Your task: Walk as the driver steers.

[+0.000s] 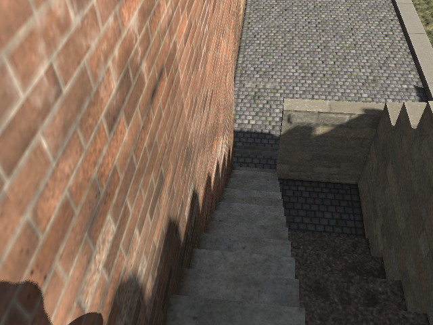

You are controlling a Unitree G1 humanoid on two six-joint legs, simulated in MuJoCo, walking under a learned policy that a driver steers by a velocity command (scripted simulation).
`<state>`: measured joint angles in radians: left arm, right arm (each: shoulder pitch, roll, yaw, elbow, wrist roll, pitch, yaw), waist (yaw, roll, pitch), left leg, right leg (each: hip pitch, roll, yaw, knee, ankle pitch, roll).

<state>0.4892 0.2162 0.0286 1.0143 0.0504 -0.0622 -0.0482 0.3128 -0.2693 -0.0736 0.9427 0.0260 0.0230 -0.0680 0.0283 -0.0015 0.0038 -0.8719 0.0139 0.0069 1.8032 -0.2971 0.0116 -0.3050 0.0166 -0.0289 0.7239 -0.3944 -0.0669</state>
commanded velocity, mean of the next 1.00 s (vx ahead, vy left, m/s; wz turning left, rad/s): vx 0.22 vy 0.00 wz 0.00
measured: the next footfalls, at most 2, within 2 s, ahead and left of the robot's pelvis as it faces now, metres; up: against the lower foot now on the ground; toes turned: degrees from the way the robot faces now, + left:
left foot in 0.42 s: +0.29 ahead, +0.09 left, -0.19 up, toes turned +4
right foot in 0.58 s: +0.18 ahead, -0.13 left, -0.07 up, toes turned +2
